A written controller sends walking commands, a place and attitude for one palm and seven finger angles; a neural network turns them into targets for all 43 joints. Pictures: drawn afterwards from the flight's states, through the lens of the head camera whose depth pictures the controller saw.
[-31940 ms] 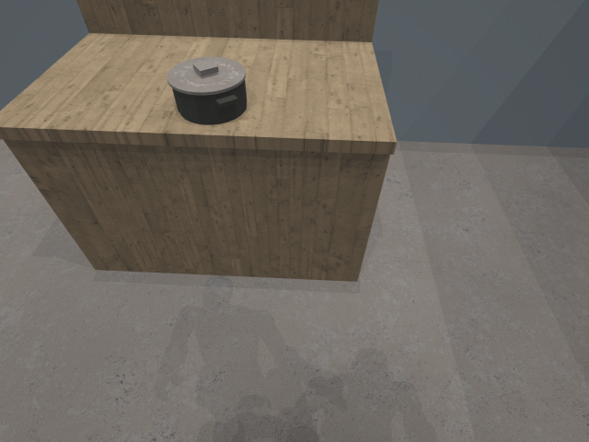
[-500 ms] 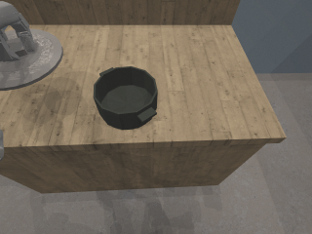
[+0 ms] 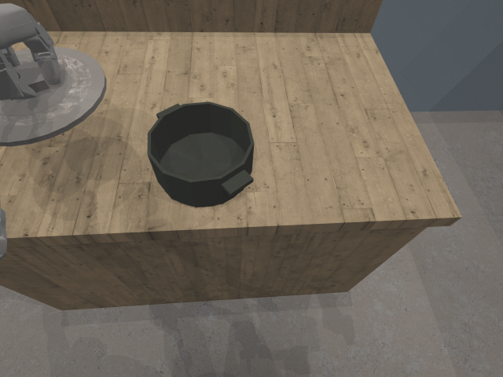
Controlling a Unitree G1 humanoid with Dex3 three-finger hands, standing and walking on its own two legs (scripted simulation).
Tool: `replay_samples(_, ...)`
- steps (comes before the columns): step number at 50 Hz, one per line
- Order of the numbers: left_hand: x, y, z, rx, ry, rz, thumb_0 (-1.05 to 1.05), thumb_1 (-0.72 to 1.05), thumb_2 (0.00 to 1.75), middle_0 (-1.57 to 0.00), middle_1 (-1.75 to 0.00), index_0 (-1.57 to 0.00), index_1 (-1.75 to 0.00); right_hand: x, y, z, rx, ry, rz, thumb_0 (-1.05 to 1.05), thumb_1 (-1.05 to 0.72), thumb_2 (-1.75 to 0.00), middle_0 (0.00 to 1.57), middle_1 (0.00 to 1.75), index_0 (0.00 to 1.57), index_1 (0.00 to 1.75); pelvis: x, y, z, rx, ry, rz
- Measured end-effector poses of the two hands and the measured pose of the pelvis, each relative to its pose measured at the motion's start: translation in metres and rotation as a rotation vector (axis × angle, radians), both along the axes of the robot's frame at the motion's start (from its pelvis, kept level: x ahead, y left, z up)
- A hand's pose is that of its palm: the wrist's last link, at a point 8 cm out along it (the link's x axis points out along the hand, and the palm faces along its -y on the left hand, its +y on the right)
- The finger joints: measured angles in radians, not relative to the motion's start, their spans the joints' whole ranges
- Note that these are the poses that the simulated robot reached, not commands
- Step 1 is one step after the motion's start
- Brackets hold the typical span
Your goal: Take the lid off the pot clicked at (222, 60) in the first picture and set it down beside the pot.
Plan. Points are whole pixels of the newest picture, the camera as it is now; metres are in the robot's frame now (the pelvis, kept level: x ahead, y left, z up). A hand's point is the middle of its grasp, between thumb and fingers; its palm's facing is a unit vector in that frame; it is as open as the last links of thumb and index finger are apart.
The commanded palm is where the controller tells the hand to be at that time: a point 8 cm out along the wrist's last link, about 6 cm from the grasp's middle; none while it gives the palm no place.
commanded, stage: lower the lid onto the table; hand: left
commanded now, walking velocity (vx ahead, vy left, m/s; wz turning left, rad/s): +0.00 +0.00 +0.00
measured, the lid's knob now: (23, 80) +0.52 +0.30 +0.17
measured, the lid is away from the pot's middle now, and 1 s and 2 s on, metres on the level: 0.24 0.25 0.24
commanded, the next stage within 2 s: none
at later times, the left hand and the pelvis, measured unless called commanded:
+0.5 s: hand (33, 95) +0.49 +0.29 +0.16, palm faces -0.40 -0.08 -0.91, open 6.5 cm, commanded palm +0.51 +0.29 +0.23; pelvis +0.01 +0.00 +0.00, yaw +0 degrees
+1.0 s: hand (34, 122) +0.47 +0.30 +0.12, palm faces -0.44 -0.09 -0.89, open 6.5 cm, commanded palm +0.51 +0.30 +0.19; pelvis +0.00 -0.01 +0.00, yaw -1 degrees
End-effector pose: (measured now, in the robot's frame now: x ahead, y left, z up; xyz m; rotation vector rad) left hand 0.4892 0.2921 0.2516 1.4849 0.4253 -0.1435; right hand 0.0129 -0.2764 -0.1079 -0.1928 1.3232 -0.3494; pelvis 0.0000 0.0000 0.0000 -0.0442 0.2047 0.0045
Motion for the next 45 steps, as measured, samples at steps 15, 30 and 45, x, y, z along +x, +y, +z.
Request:
replay_samples(15,0.009,0.000,-0.022,0.010,0.032,0.011,0.03,0.18,0.92,-0.52,-0.88,-0.85,-1.06,0.002,0.006,-0.003,0.019,0.016,-0.004,0.01,-0.90,-0.90,0.20,0.30,0.20,0.30,0.005,0.000,0.000,0.000,0.022,-0.003)
replay_samples(30,0.007,-0.005,-0.040,0.009,0.047,-0.013,0.03,0.18,0.92,-0.52,-0.88,-0.85,-1.06,0.012,-0.006,-0.002,-0.002,0.007,0.005,0.01,-0.90,-0.90,0.20,0.30,0.20,0.30,0.007,-0.006,-0.001,0.001,0.028,-0.003)
replay_samples(45,-0.008,0.010,-0.066,0.002,0.106,0.032,0.03,0.18,0.92,-0.51,-0.88,-0.85,-1.06,0.002,-0.013,-0.002,-0.017,0.031,-0.015,0.01,-0.90,-0.90,0.20,0.30,0.20,0.30,0.001,-0.012,-0.003,-0.002,0.028,-0.015)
